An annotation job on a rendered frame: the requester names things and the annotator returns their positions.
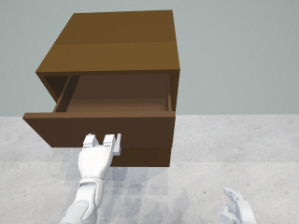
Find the handle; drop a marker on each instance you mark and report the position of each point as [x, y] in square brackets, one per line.
[117, 148]

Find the left robot forearm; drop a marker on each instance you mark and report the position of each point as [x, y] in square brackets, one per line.
[87, 201]

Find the robot right hand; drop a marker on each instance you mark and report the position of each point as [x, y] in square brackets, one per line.
[242, 211]

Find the drawer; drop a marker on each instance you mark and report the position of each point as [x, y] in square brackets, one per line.
[136, 106]

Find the cabinet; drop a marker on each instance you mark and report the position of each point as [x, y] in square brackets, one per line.
[140, 42]

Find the robot left hand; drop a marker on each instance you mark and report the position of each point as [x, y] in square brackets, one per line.
[95, 161]

